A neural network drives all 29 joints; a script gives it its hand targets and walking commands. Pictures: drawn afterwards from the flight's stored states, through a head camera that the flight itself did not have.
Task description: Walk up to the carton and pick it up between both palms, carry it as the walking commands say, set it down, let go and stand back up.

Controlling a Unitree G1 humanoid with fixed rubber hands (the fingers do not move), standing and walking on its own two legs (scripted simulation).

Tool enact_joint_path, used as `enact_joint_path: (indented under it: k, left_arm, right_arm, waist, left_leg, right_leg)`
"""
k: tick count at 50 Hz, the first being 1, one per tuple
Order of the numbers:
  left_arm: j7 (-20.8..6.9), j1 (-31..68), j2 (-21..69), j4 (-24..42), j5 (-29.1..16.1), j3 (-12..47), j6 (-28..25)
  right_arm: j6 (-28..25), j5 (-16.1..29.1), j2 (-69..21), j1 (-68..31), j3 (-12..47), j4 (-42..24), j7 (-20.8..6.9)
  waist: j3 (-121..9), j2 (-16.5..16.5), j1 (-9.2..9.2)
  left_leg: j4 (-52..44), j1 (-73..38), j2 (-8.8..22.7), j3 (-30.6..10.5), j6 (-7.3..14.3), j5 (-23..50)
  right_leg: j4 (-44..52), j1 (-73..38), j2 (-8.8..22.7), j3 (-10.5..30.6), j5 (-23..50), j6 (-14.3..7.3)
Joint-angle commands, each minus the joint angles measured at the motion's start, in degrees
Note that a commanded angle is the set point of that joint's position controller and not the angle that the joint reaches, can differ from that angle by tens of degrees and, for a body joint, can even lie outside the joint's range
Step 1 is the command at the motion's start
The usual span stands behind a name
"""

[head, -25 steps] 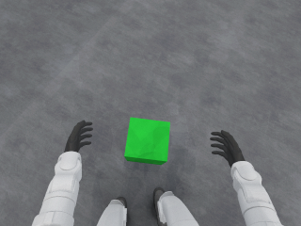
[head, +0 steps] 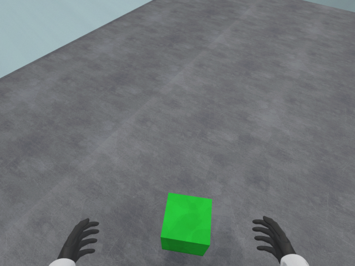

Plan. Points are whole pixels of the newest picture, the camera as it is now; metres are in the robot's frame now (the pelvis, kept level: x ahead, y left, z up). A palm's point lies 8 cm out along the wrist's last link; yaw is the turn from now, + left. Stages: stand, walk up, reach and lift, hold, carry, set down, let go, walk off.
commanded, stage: let go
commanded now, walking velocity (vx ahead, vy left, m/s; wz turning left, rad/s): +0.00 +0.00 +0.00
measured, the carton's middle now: (186, 225) +0.38 -0.07 -0.65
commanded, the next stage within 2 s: stand in 0.30 s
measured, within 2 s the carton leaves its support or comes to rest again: neither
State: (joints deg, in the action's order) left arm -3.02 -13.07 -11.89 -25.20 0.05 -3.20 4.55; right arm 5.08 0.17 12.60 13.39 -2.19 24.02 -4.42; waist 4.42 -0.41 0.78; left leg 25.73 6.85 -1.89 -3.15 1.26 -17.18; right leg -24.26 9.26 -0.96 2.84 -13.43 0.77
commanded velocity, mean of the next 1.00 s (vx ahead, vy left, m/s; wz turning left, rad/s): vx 0.00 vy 0.00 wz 0.00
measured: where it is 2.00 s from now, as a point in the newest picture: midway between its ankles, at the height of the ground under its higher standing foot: outside the picture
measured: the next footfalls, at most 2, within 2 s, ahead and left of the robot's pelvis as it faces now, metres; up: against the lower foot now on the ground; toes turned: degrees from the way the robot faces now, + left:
none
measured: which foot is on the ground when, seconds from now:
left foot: down 0.00-1.00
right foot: down 0.00-1.00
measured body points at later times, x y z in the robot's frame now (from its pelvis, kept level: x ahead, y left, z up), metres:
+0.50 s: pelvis +0.00 -0.01 -0.01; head +0.01 -0.03 +0.44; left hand +0.14 +0.27 -0.09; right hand +0.16 -0.30 -0.09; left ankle -0.04 +0.10 -0.74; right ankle +0.00 -0.13 -0.74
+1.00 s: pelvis +0.01 -0.03 +0.00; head +0.01 -0.04 +0.45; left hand +0.13 +0.27 -0.10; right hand +0.14 -0.32 -0.11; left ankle -0.04 +0.10 -0.74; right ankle +0.00 -0.13 -0.74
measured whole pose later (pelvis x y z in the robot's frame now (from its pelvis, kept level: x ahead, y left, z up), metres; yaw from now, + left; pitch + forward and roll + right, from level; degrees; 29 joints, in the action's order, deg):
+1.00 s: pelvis +0.01 -0.03 +0.00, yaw +1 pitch -1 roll +0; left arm 1.2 -9.2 -19.1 -49.0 1.8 -1.7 0.2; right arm 0.0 -1.8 20.6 10.7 -0.7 46.4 1.7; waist 0.9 -1.7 -0.4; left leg 25.0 6.1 -0.2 -4.1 -0.9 -17.6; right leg -25.5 9.1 -2.1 0.7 -15.1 -1.3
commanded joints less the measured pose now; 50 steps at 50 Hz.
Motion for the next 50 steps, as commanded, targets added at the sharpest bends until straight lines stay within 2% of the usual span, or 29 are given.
enact_joint_path:
  k: [1, 6, 11, 15, 16, 19, 21, 26, 29, 41, 50]
  left_arm:
    - [-0.4, 2.5, -4.4, 5.8, -0.2, -0.9, 0.5]
    - [-0.4, 2.2, -4.7, 5.2, 0.2, -0.4, 1.4]
    - [0.8, 2.4, -4.8, 4.2, 0.0, 0.2, 0.7]
    - [0.9, 2.2, -3.9, 3.8, -0.3, 0.9, 0.6]
    - [3.2, 1.2, -12.8, -3.9, 2.6, -1.7, -0.8]
    - [4.2, 2.3, -13.0, -5.9, 3.2, -1.9, -2.6]
    - [4.1, 3.7, -12.0, -7.4, 2.9, -1.5, -3.4]
    - [4.1, 3.3, -12.9, -10.9, 2.7, -1.5, -4.4]
    - [4.4, 3.1, -14.0, -12.8, 2.5, -1.4, -4.7]
    - [4.6, 4.1, -16.2, -18.2, 2.0, -1.0, -5.0]
    - [4.4, 5.5, -16.7, -21.4, 1.7, -0.7, -5.1]
  right_arm:
    - [0.6, -0.3, 6.1, -1.9, -2.1, -4.9, 0.1]
    - [2.6, -1.1, 6.0, -2.8, -2.1, -5.6, 0.6]
    - [6.5, -2.1, 6.2, -4.2, -1.1, -6.8, 2.1]
    - [7.9, -3.0, 9.0, -4.3, -1.8, -6.8, 3.8]
    - [3.1, -1.9, 11.6, -5.5, -2.6, -0.1, 5.5]
    - [-1.9, -2.7, 11.0, -4.6, -2.3, 3.0, 5.7]
    - [-3.2, -2.7, 11.4, -5.2, -2.4, 4.9, 5.2]
    - [-4.5, -2.6, 12.7, -4.7, -2.0, 8.9, 5.3]
    - [-4.9, -2.5, 13.6, -4.2, -1.9, 11.1, 5.7]
    - [-5.5, -2.1, 15.6, -3.5, -0.9, 16.8, 6.2]
    - [-5.8, -1.9, 16.3, -3.9, -0.4, 19.7, 6.4]
  waist:
    - [-2.5, -1.5, 0.73]
    - [-2.2, -0.5, 0.67]
    - [-2.9, -1.2, -0.97]
    - [-2.6, 0.1, -1.54]
    - [-1.5, -3.5, -1.36]
    - [-2.6, -1.5, -0.81]
    - [-4.4, -0.6, -0.85]
    - [-7.8, 0.7, -0.81]
    - [-8.3, 0.8, -0.78]
    - [-6.9, 0.5, -1.11]
    - [-6.1, 0.0, -1.28]
  left_leg:
    - [-6.1, 3.8, 0.9, 1.6, -2.8, 12.7]
    - [-5.2, 3.1, 0.8, 1.8, -2.0, 13.5]
    - [-2.8, 1.5, 1.5, 2.6, -1.7, 15.5]
    - [-0.4, -0.5, 1.1, 2.1, -1.5, 15.7]
    - [-0.6, 7.8, 3.3, 0.3, -3.2, 7.1]
    - [-1.7, 5.8, 4.0, -2.0, -2.1, 0.0]
    - [-1.5, 5.0, 4.4, -2.3, -1.6, 1.6]
    - [-0.4, 2.6, 4.9, -2.3, -1.7, 12.0]
    - [-0.4, 1.5, 5.2, -2.7, -1.7, 14.6]
    - [-1.5, 1.0, 5.9, -3.4, -1.4, 17.6]
    - [-3.4, 0.7, 6.3, -3.9, -1.3, 16.6]
  right_leg:
    - [1.1, -7.3, -2.5, -4.0, 9.3, -0.4]
    - [0.5, -7.8, -2.6, -4.1, 9.8, -0.2]
    - [-1.6, -5.5, -3.2, -3.0, 8.6, -0.6]
    - [-2.2, -1.9, -3.2, -2.8, 9.5, -0.6]
    - [-1.1, 3.1, 2.1, -0.3, 7.2, 0.6]
    - [0.4, 5.5, 3.3, 2.2, -0.8, -0.3]
    - [0.3, 5.1, 3.1, 2.2, 0.3, -0.6]
    - [-0.6, 1.9, 3.9, 2.8, 11.1, -1.0]
    - [-0.5, 0.9, 4.3, 3.1, 13.6, -1.3]
    - [0.5, -1.9, 5.3, 3.3, 17.7, -1.7]
    - [2.1, -3.0, 5.6, 3.5, 16.4, -1.8]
